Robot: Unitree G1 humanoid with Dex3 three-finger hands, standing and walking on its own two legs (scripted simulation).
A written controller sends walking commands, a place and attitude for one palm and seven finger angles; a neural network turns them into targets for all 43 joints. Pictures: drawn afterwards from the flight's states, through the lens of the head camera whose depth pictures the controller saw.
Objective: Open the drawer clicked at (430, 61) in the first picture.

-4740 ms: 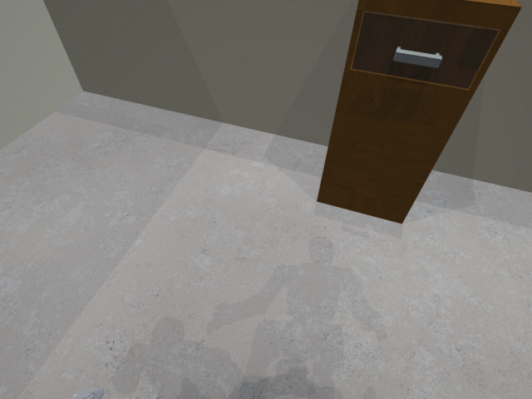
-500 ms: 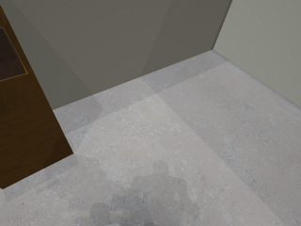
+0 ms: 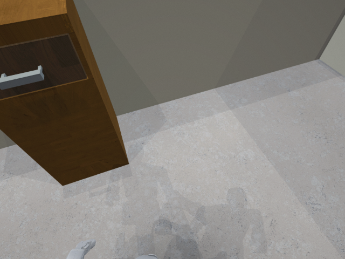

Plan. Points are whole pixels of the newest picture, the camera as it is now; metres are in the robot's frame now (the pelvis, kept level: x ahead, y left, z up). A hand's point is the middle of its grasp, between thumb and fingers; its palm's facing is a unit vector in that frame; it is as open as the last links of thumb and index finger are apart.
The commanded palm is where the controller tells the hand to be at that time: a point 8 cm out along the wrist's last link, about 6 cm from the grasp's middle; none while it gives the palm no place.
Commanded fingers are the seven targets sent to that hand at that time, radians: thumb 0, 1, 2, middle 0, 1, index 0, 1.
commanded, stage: turn to face it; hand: left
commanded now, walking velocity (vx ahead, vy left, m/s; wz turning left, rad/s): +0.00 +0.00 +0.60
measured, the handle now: (21, 75) +0.66 +0.54 +0.05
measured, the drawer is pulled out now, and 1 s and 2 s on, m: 0.00 0.00 0.00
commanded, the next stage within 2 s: take the last steps up to it in 0.54 s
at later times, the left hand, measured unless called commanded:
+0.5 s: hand out of the picture -0.06 +0.24 -0.18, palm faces +0.32 -0.91 -0.26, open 7.4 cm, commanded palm none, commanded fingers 0.00 0.90 0.90 -0.20 -0.30 -0.20 -0.30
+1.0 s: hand out of the picture -0.01 +0.20 -0.14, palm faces +0.44 -0.87 -0.24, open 7.3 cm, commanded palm none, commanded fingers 0.00 0.90 0.90 -0.20 -0.30 -0.20 -0.30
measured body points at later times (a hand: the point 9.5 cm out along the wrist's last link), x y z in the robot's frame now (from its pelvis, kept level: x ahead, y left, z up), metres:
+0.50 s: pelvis +0.00 +0.03 +0.00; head +0.03 +0.07 +0.45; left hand -0.08 +0.29 -0.16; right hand +0.19 -0.18 -0.12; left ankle -0.04 +0.12 -0.73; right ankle -0.01 -0.12 -0.68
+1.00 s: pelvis +0.04 +0.02 +0.01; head +0.04 -0.01 +0.46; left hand -0.03 +0.25 -0.12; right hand +0.14 -0.20 -0.15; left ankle -0.01 +0.15 -0.65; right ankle +0.05 -0.08 -0.73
